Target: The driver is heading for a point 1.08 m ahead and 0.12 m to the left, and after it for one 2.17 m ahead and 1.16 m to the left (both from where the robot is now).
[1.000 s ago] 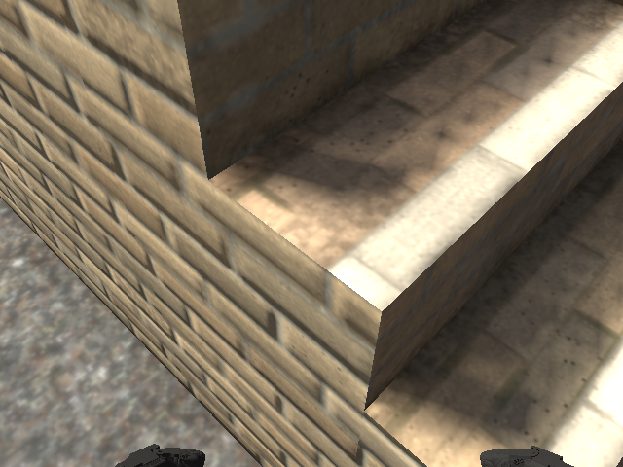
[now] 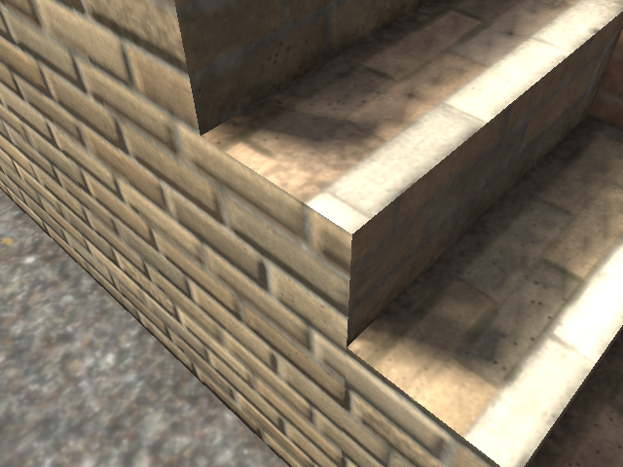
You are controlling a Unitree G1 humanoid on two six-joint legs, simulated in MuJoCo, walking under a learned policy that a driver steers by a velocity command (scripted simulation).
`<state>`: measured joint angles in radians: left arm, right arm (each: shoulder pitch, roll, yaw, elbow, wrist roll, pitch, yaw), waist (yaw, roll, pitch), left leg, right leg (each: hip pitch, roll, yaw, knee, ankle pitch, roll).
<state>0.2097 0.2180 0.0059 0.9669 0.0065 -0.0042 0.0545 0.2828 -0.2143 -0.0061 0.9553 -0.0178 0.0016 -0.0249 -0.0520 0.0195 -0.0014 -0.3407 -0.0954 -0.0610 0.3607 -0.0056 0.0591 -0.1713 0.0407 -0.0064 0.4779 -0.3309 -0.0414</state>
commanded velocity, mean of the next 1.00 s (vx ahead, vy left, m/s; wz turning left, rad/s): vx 0.56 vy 0.00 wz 0.00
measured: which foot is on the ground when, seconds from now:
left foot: down 0.00-1.00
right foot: down 0.00-1.00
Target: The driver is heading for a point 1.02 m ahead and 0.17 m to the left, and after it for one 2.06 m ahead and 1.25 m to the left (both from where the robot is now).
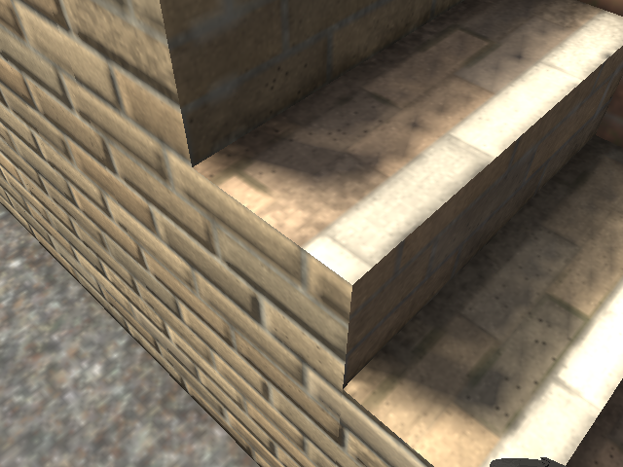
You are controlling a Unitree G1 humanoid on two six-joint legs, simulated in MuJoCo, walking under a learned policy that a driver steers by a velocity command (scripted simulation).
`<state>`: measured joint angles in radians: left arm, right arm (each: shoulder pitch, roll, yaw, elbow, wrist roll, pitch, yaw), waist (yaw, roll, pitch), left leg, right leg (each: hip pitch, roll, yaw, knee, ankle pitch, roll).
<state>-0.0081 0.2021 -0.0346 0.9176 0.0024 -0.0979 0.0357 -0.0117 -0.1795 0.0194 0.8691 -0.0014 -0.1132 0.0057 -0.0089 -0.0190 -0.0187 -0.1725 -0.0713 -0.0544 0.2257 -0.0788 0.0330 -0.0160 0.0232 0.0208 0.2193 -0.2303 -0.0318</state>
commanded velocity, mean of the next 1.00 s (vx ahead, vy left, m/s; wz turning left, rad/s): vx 0.99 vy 0.00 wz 0.00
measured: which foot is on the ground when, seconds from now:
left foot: down 0.00-1.00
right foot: down 0.00-1.00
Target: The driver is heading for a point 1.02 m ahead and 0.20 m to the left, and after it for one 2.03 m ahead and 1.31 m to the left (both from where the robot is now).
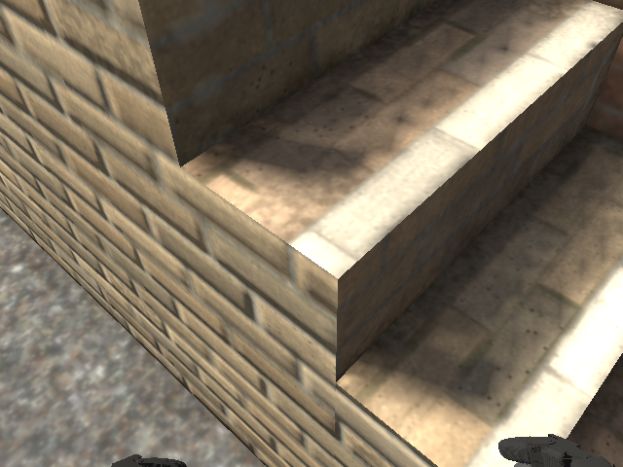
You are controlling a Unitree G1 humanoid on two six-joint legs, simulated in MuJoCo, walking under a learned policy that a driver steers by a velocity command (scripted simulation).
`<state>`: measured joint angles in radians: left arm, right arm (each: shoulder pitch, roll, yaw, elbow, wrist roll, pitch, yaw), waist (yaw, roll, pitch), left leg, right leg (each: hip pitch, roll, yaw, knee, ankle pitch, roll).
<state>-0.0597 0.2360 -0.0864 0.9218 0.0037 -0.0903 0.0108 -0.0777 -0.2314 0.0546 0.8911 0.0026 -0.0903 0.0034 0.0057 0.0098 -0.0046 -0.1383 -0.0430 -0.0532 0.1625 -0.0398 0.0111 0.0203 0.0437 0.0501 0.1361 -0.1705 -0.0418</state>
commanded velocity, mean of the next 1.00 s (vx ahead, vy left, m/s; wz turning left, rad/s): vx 1.00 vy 0.00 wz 0.00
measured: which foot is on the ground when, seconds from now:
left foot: down 0.00-1.00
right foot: down 0.00-1.00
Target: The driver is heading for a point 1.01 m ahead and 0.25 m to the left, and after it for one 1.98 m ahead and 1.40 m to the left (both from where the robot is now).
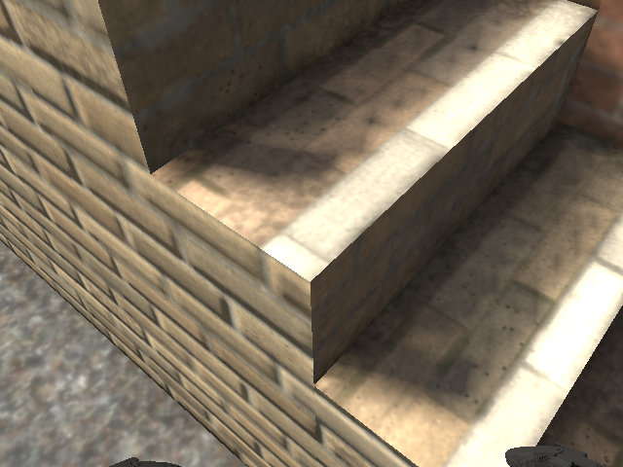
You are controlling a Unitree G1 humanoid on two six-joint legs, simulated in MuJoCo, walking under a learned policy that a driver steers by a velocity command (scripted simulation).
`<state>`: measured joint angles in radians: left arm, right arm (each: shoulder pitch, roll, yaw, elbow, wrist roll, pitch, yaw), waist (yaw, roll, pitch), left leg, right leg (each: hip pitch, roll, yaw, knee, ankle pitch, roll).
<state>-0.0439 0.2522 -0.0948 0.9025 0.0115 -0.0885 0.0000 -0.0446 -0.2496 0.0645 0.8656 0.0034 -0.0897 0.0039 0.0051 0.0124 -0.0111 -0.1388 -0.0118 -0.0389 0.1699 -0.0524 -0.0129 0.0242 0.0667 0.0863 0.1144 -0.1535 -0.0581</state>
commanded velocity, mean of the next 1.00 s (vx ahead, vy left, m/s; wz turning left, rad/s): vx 1.00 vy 0.00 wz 0.00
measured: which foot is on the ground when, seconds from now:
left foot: down 0.00-1.00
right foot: down 0.00-1.00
